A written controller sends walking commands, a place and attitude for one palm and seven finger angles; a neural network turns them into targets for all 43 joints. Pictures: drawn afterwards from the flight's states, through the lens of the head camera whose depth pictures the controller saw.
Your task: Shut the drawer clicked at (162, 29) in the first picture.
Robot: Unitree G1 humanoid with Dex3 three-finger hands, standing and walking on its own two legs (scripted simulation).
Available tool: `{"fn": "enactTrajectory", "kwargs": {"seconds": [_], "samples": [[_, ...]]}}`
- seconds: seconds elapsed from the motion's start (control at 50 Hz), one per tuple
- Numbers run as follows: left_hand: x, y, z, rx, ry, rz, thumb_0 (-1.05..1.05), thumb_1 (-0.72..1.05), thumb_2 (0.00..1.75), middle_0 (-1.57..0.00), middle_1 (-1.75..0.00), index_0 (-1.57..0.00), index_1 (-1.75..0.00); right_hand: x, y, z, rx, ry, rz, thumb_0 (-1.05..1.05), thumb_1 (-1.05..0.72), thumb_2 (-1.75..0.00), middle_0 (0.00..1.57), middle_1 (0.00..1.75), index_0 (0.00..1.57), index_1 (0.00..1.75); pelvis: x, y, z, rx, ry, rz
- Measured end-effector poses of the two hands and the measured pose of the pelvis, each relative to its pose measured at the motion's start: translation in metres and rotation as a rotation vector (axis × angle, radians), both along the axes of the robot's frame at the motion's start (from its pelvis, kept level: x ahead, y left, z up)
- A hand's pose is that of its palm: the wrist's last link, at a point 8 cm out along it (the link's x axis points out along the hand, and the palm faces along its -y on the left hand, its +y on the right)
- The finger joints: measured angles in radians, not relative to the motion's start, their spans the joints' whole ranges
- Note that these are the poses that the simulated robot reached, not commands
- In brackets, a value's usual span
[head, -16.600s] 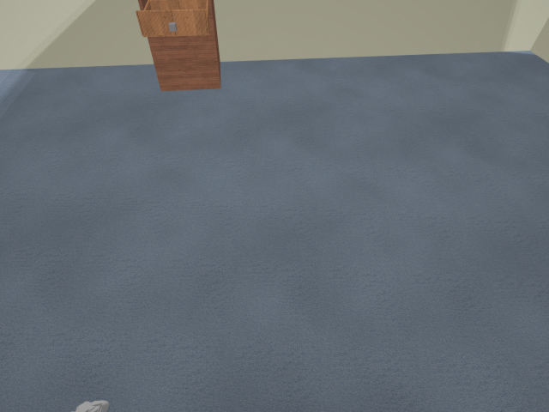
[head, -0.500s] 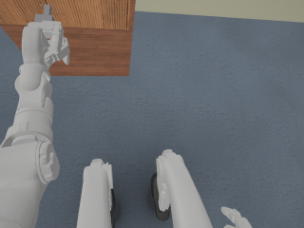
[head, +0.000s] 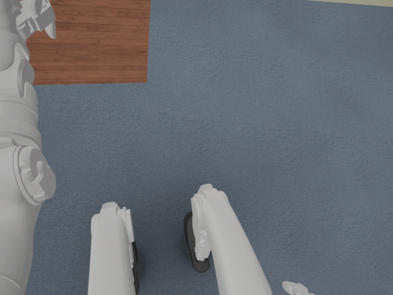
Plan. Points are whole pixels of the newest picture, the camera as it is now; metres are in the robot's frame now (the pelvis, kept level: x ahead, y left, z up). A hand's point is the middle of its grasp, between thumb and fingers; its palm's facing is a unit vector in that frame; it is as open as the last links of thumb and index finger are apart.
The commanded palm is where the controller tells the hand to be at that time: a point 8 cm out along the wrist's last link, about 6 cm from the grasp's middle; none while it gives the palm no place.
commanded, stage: push the drawer shut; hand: left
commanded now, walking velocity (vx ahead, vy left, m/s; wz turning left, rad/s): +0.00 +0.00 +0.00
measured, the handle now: out of the picture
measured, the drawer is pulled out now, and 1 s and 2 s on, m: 0.05 0.00 0.00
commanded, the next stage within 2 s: pull the fist back off the drawer in 0.42 s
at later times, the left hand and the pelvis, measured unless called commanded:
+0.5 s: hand out of the picture +0.65 +0.17 +0.03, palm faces +0.02 -1.00 -0.04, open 3.7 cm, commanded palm +0.66 +0.16 +0.04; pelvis +0.00 +0.01 -0.01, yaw -2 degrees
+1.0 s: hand out of the picture +0.62 +0.18 +0.03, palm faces +0.03 -1.00 -0.05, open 3.3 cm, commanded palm +0.60 +0.18 +0.04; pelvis +0.00 +0.01 +0.00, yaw -1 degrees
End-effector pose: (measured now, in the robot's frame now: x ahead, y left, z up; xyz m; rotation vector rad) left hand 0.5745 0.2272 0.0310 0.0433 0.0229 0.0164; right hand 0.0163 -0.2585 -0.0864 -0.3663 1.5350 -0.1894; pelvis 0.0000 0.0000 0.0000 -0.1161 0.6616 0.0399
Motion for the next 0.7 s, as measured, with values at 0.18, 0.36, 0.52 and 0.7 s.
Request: {"fn": "enactTrajectory", "kwargs": {"seconds": [0.18, 0.36, 0.52, 0.7], "samples": [[0.020, 0.000, 0.000, 0.001, 0.005, 0.005, 0.02, 0.90, 0.90, -1.40, -1.60, -1.54, -1.60, -0.019, 0.004, 0.004, -0.009, 0.052, -0.028, 0.00, -0.91, -0.90, 0.21, 0.30, 0.21, 0.30, -0.001, 0.001, -0.003, -0.010, 0.016, -0.003], [0.039, 0.001, 0.001, 0.001, 0.006, 0.006, 0.02, 0.90, 0.90, -1.40, -1.60, -1.54, -1.60, -0.036, 0.012, 0.006, -0.015, 0.087, -0.059, 0.00, -0.91, -0.90, 0.21, 0.30, 0.21, 0.30, -0.002, 0.004, -0.009, -0.023, 0.030, -0.007], [0.049, 0.001, 0.000, -0.004, -0.001, 0.008, 0.02, 0.90, 0.90, -1.40, -1.60, -1.57, -1.60, -0.052, 0.022, 0.006, -0.005, 0.126, -0.082, 0.00, -0.91, -0.90, 0.21, 0.30, 0.21, 0.30, -0.004, 0.005, -0.014, -0.027, 0.035, -0.009], [0.047, 0.002, 0.002, 0.000, 0.004, 0.017, 0.02, 0.89, 0.89, -1.40, -1.60, -1.53, -1.60, -0.065, 0.027, 0.006, -0.001, 0.126, -0.107, 0.00, -0.90, -0.90, 0.21, 0.30, 0.21, 0.30, -0.011, 0.006, -0.017, -0.034, 0.029, -0.013]]}}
